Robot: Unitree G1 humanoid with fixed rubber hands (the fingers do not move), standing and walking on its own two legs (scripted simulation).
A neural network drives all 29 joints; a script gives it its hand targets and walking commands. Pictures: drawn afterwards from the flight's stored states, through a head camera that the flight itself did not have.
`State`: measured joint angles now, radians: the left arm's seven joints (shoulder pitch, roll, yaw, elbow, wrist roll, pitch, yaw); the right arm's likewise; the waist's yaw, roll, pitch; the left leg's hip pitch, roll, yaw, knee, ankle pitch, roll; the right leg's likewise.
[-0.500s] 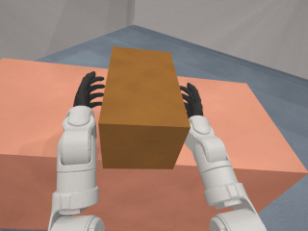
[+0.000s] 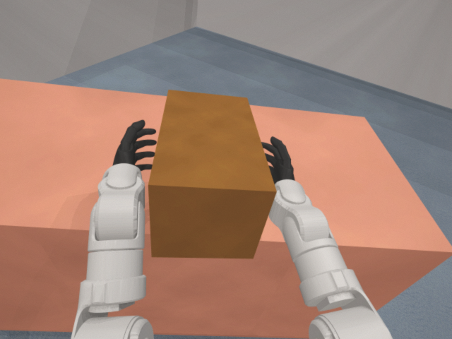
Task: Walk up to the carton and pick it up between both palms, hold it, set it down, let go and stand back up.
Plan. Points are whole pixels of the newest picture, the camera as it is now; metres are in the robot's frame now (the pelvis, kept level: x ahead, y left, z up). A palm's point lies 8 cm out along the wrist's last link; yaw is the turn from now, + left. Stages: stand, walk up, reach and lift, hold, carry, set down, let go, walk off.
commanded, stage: hold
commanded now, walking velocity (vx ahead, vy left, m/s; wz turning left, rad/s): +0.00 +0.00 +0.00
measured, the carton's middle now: (206, 165) +0.42 +0.01 +0.12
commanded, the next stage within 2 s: set down in 0.80 s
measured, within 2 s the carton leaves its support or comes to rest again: neither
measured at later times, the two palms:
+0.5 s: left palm (123, 159) +0.36 +0.14 +0.18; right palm (284, 173) +0.36 -0.12 +0.16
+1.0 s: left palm (123, 153) +0.37 +0.14 +0.19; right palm (284, 164) +0.37 -0.11 +0.17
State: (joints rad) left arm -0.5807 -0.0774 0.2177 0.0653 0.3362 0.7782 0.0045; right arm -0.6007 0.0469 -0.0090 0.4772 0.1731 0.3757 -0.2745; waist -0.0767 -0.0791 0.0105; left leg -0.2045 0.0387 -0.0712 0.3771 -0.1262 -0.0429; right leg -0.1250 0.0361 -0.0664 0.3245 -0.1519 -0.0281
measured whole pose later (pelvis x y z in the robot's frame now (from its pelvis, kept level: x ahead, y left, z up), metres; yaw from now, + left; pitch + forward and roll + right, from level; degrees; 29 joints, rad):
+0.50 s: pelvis +0.00 +0.00 +0.00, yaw +0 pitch -3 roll -1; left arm -0.55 -0.08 0.20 -0.06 0.31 0.76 0.00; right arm -0.56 0.04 0.02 0.32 0.17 0.38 -0.30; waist -0.08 -0.08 0.01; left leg -0.19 0.04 -0.07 0.38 -0.13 -0.04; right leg -0.12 0.04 -0.07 0.33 -0.16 -0.03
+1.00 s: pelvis +0.00 +0.00 +0.00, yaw +0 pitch -4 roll -1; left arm -0.60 -0.08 0.24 0.00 0.32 0.72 0.01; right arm -0.63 0.04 0.01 0.41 0.08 0.34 -0.26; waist -0.08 -0.08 0.02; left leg -0.19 0.04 -0.07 0.38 -0.13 -0.04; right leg -0.12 0.04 -0.07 0.33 -0.16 -0.03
